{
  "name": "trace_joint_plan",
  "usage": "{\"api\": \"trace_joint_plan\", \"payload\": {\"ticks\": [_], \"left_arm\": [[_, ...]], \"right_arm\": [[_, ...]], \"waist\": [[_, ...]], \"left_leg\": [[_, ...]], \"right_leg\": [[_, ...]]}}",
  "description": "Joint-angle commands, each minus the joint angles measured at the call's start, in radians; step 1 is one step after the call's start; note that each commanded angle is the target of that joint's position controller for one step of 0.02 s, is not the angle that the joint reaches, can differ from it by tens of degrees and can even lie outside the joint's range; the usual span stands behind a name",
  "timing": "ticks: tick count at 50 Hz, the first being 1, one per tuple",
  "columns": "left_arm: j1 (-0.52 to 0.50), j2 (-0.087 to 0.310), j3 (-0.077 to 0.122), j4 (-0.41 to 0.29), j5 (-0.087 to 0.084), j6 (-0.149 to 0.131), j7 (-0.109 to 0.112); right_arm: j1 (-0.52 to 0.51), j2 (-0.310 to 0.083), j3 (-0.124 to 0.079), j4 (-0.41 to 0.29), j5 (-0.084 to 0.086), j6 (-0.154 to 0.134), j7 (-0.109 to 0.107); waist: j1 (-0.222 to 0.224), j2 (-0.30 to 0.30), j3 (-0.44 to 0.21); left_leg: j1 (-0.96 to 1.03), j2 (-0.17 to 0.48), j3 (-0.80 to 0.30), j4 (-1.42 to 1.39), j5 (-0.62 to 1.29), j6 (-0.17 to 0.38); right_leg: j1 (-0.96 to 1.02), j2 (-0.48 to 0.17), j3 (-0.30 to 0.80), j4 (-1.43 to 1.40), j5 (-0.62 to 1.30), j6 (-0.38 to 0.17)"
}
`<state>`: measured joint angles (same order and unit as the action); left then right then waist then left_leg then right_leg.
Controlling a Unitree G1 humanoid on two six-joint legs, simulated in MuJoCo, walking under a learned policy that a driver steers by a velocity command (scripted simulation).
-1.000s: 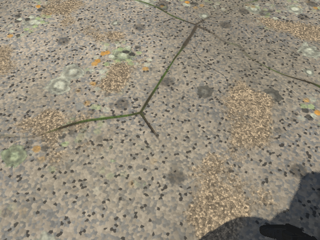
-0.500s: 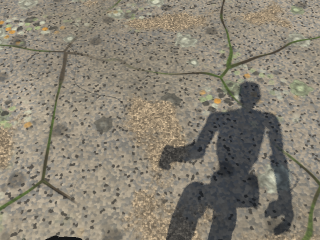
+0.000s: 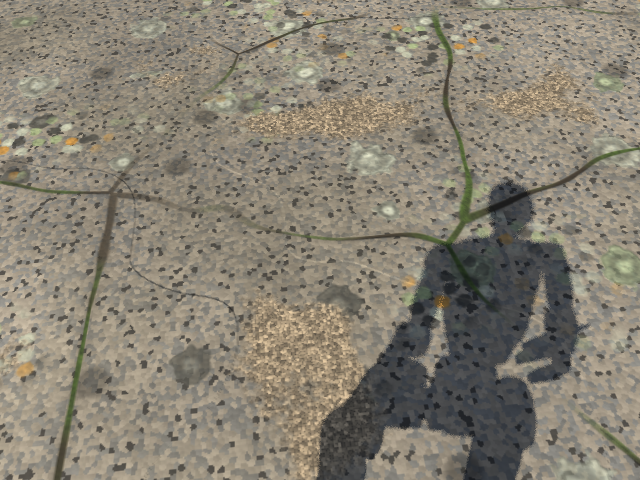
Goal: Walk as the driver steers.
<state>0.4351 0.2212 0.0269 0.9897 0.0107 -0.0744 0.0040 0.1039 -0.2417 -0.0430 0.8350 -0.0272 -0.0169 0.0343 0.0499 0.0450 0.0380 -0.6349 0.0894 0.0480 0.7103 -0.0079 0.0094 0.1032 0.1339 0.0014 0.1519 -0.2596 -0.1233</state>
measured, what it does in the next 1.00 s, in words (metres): walks ahead: left foot, then right foot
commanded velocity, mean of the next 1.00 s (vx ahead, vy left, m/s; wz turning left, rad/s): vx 0.50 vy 0.00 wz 0.10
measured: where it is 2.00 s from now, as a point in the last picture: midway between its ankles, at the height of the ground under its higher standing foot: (292, 260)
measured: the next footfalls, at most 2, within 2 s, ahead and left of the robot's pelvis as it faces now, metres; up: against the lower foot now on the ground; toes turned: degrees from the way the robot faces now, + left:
left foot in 0.14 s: +0.25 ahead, +0.10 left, +0.00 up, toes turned +3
right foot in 0.66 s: +0.52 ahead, -0.10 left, +0.00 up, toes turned -3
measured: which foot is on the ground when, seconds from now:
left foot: up 0.00-0.12, down 0.14-0.68, up 0.70-1.00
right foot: down 0.00-0.14, up 0.16-0.64, down 0.66-1.00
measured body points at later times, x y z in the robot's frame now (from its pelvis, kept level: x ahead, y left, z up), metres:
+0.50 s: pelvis +0.27 +0.02 +0.01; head +0.29 +0.03 +0.46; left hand +0.42 +0.26 -0.12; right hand +0.23 -0.22 -0.14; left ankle +0.21 +0.10 -0.74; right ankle +0.42 -0.13 -0.69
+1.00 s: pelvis +0.53 -0.03 +0.01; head +0.56 -0.03 +0.46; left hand +0.48 +0.22 -0.13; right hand +0.68 -0.26 -0.13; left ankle +0.63 +0.13 -0.67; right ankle +0.48 -0.10 -0.74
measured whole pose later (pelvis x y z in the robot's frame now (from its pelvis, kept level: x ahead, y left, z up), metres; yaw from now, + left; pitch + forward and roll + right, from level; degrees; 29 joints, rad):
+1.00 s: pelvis +0.53 -0.03 +0.01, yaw +9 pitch +0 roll -1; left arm 0.39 0.20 0.04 1.00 0.02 -0.11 0.01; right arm 0.18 -0.24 -0.06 0.91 -0.03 -0.01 0.04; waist 0.01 0.04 0.04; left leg -0.65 0.10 0.02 0.92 -0.06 0.05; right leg 0.00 0.04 -0.23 0.23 -0.24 -0.06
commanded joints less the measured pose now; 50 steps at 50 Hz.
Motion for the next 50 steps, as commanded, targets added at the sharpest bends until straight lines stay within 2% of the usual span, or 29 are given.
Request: {"api": "trace_joint_plan", "payload": {"ticks": [1, 3, 4, 5, 6, 7, 8, 9, 10, 11, 12, 13, 16, 18, 22, 27, 30, 31, 32, 33, 34, 35, 36, 37, 38, 39, 41, 44, 50], "left_arm": [[0.082, 0.131, 0.019, 0.000, 0.009, -0.007, 0.014], [0.056, 0.149, 0.020, 0.006, 0.013, -0.007, 0.022], [0.037, 0.160, 0.021, 0.006, 0.016, -0.009, 0.025], [0.024, 0.170, 0.024, 0.008, 0.021, -0.008, 0.025], [0.004, 0.175, 0.024, 0.007, 0.018, -0.006, 0.022], [-0.006, 0.153, 0.015, -0.015, 0.007, -0.012, 0.017], [0.116, 0.053, -0.002, -0.030, -0.028, -0.012, 0.004], [0.053, 0.153, 0.023, -0.023, 0.004, -0.012, 0.007], [-0.017, 0.147, 0.026, -0.052, 0.008, -0.013, 0.004], [-0.060, 0.134, 0.022, -0.060, 0.009, -0.015, -0.001], [-0.069, 0.114, 0.022, -0.060, 0.012, -0.007, -0.006], [-0.054, 0.096, 0.018, -0.058, 0.023, 0.008, -0.012], [-0.070, 0.062, 0.012, -0.064, 0.030, 0.031, -0.028], [-0.159, 0.065, 0.010, -0.095, 0.029, 0.036, -0.032], [-0.334, 0.050, -0.001, -0.150, 0.018, 0.032, -0.036], [-0.455, 0.059, -0.003, -0.189, 0.013, 0.026, -0.032], [-0.438, 0.082, 0.007, -0.196, 0.016, 0.016, -0.027], [-0.380, 0.093, 0.015, -0.180, 0.019, 0.009, -0.022], [-0.241, 0.107, 0.027, -0.135, 0.025, -0.002, -0.015], [-0.060, 0.162, 0.047, -0.084, 0.044, -0.016, -0.003], [0.062, 0.278, 0.079, -0.074, 0.063, -0.016, 0.007], [0.024, 0.258, 0.078, -0.077, 0.033, 0.000, 0.000], [-0.082, 0.192, 0.061, -0.094, 0.019, 0.004, -0.003], [-0.158, 0.129, 0.045, -0.106, 0.016, -0.001, -0.007], [-0.190, 0.096, 0.037, -0.107, 0.015, -0.008, -0.005], [-0.197, 0.075, 0.030, -0.096, 0.010, -0.015, 0.000], [-0.167, 0.075, 0.030, -0.082, 0.008, -0.033, 0.004], [-0.119, 0.090, 0.036, -0.060, 0.003, -0.047, 0.007], [-0.053, 0.087, 0.031, -0.032, 0.007, -0.045, 0.016]], "right_arm": [[-0.157, -0.054, 0.000, -0.106, 0.003, -0.023, 0.000], [-0.127, -0.063, -0.001, -0.104, 0.006, -0.031, -0.003], [-0.070, -0.073, -0.005, -0.087, 0.007, -0.034, -0.009], [0.031, -0.094, -0.015, -0.055, 0.008, -0.039, -0.020], [0.193, -0.115, -0.027, -0.003, 0.004, -0.048, -0.031], [0.369, -0.173, -0.045, 0.037, -0.018, -0.054, -0.047], [0.431, -0.282, -0.074, 0.048, -0.036, -0.052, -0.047], [0.347, -0.215, -0.061, 0.048, 0.010, -0.042, -0.032], [0.225, -0.170, -0.048, 0.028, 0.023, -0.041, -0.028], [0.172, -0.106, -0.032, 0.024, 0.018, -0.047, -0.022], [0.160, -0.076, -0.021, 0.035, 0.015, -0.054, -0.024], [0.159, -0.050, -0.011, 0.053, 0.015, -0.060, -0.027], [0.220, -0.082, -0.017, 0.093, 0.019, -0.082, -0.026], [0.247, -0.100, -0.021, 0.108, 0.020, -0.086, -0.025], [0.301, -0.095, -0.017, 0.132, 0.022, -0.084, -0.023], [0.374, -0.106, -0.018, 0.163, 0.014, -0.079, -0.031], [0.359, -0.123, -0.024, 0.172, 0.006, -0.072, -0.041], [0.349, -0.126, -0.024, 0.173, 0.006, -0.070, -0.044], [0.332, -0.125, -0.022, 0.173, 0.009, -0.066, -0.043], [0.326, -0.101, -0.013, 0.156, 0.015, -0.068, -0.040], [0.408, 0.004, 0.013, 0.117, 0.055, -0.070, -0.032], [0.401, -0.078, -0.012, 0.133, 0.035, -0.061, -0.041], [0.336, -0.104, -0.025, 0.125, 0.024, -0.055, -0.041], [0.297, -0.079, -0.021, 0.120, 0.024, -0.057, -0.034], [0.283, -0.061, -0.022, 0.122, 0.020, -0.049, -0.029], [0.289, -0.052, -0.023, 0.124, 0.005, -0.035, -0.022], [0.286, -0.030, -0.024, 0.121, -0.001, -0.013, -0.009], [0.201, -0.021, -0.027, 0.086, 0.000, 0.003, 0.001], [-0.010, 0.000, -0.010, 0.002, 0.000, 0.001, 0.017]], "waist": [[0.020, -0.096, 0.078], [-0.013, -0.105, 0.065], [-0.044, -0.118, 0.033], [-0.087, -0.127, -0.022], [-0.161, -0.109, -0.106], [-0.229, -0.048, -0.216], [-0.168, 0.176, -0.333], [-0.150, 0.041, -0.284], [-0.099, 0.016, -0.120], [-0.083, -0.035, -0.049], [-0.056, -0.030, -0.003], [-0.028, -0.006, 0.009], [-0.011, 0.007, 0.010], [-0.022, 0.005, 0.035], [-0.065, 0.013, 0.057], [-0.106, 0.027, 0.053], [-0.080, 0.037, 0.045], [-0.052, 0.033, 0.022], [0.013, 0.003, -0.043], [0.076, -0.053, -0.158], [0.073, -0.263, -0.313], [0.060, -0.226, -0.319], [0.016, -0.139, -0.170], [-0.007, -0.105, -0.078], [-0.029, -0.112, -0.031], [-0.052, -0.131, -0.004], [-0.067, -0.125, -0.007], [-0.072, -0.112, 0.014], [-0.038, -0.107, 0.064]], "left_leg": [[-0.050, -0.041, 0.034, -0.082, -0.016, 0.033], [0.036, -0.076, 0.047, -0.131, -0.087, 0.069], [0.126, -0.107, 0.057, -0.145, -0.131, 0.089], [0.243, -0.139, 0.061, -0.161, -0.172, 0.109], [0.443, -0.144, 0.053, -0.229, -0.132, 0.135], [0.713, 0.013, -0.115, -0.252, -0.185, 0.185], [0.990, 0.318, -0.625, -0.309, -0.211, 0.350], [0.906, 0.306, -0.743, -0.413, -0.231, 0.348], [0.747, 0.278, -0.565, -0.439, -0.260, 0.321], [0.629, 0.236, -0.465, -0.482, -0.213, 0.294], [0.543, 0.190, -0.378, -0.509, -0.159, 0.259], [0.474, 0.151, -0.307, -0.534, -0.117, 0.231], [0.437, 0.121, -0.216, -0.573, -0.016, 0.230], [0.444, 0.108, -0.180, -0.608, -0.023, 0.229], [0.482, 0.066, -0.108, -0.614, 0.044, 0.197], [0.613, 0.103, -0.098, -0.561, 0.151, 0.185], [0.689, 0.141, -0.103, -0.480, 0.286, 0.170], [0.684, 0.136, -0.105, -0.401, 0.397, 0.158], [0.654, 0.101, -0.082, -0.241, 0.462, 0.142], [0.511, 0.049, -0.051, -0.014, 0.319, 0.122], [0.165, -0.094, 0.035, 0.356, -0.157, 0.067], [0.053, -0.134, -0.058, 0.501, -0.509, 0.080], [0.019, -0.070, -0.106, 0.531, -0.434, 0.091], [0.034, -0.032, -0.107, 0.494, -0.353, 0.090], [0.064, -0.009, -0.101, 0.454, -0.310, 0.087], [0.093, 0.006, -0.099, 0.429, -0.283, 0.077], [0.104, 0.007, -0.086, 0.433, -0.242, 0.063], [0.007, 0.021, -0.070, 0.404, -0.149, 0.048], [-0.027, 0.002, 0.004, 0.109, 0.015, 0.040]], "right_leg": [[0.029, -0.313, 0.103, 0.023, 0.677, -0.057], [0.051, -0.324, 0.086, 0.082, 0.851, -0.050], [0.051, -0.324, 0.076, 0.146, 0.995, -0.041], [0.051, -0.319, 0.068, 0.263, 1.105, -0.032], [-0.006, -0.295, 0.046, 0.446, 1.070, -0.020], [-0.196, -0.253, 0.025, 0.710, 0.780, -0.008], [-0.571, -0.046, -0.039, 1.135, 0.003, 0.044], [-0.681, -0.044, 0.088, 1.225, -0.213, 0.021], [-0.719, -0.109, 0.096, 1.198, -0.131, 0.017], [-0.701, -0.145, 0.082, 1.145, -0.081, 0.017], [-0.665, -0.172, 0.075, 1.089, -0.063, 0.022], [-0.612, -0.190, 0.067, 1.043, -0.049, 0.036], [-0.608, -0.209, 0.027, 0.963, -0.004, 0.068], [-0.674, -0.235, 0.004, 0.875, 0.068, 0.090], [-0.691, -0.235, -0.041, 0.621, 0.212, 0.115], [-0.664, -0.201, -0.065, 0.456, 0.237, 0.097], [-0.608, -0.177, -0.064, 0.397, 0.128, 0.057], [-0.517, -0.153, -0.067, 0.365, 0.092, 0.043], [-0.347, -0.126, -0.078, 0.291, 0.111, 0.023], [-0.089, -0.214, 0.016, 0.276, 0.092, -0.014], [0.226, -0.521, 0.436, 0.217, -0.053, -0.117], [0.173, -0.581, 0.618, 0.113, -0.079, -0.139], [0.037, -0.534, 0.467, 0.099, -0.124, -0.107], [-0.094, -0.491, 0.346, 0.053, -0.078, -0.079], [-0.172, -0.448, 0.250, 0.020, -0.022, -0.042], [-0.228, -0.412, 0.169, 0.001, 0.043, -0.015], [-0.247, -0.395, 0.084, -0.012, 0.160, -0.008], [-0.217, -0.384, -0.017, -0.027, 0.259, -0.007], [-0.168, -0.360, -0.159, -0.021, 0.397, -0.001]]}}
Keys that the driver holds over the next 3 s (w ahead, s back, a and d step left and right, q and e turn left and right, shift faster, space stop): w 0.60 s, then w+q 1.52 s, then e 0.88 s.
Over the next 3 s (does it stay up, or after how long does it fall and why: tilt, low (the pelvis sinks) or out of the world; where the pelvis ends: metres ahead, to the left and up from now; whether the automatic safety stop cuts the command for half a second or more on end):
stays up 1.18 0.33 0.00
